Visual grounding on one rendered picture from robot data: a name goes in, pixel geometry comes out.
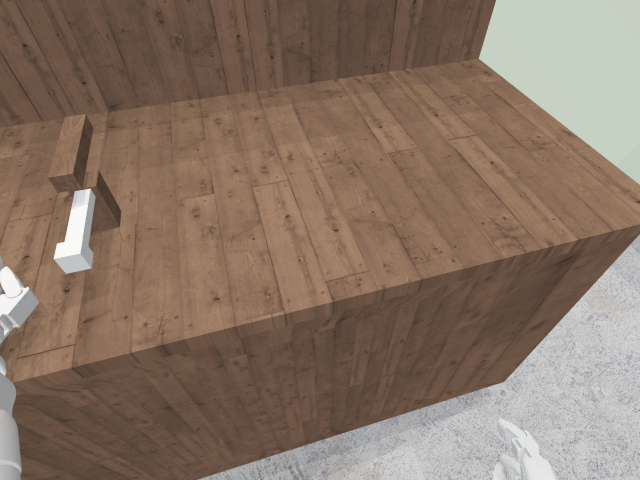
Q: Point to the robot left hand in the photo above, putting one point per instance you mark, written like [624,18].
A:
[16,305]

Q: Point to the counter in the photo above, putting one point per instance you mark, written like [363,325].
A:
[310,216]

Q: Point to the tap lever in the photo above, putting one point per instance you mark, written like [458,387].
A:
[74,254]

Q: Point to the left robot forearm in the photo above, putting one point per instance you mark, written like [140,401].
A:
[10,459]

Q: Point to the robot right hand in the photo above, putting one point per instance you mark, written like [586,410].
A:
[526,451]

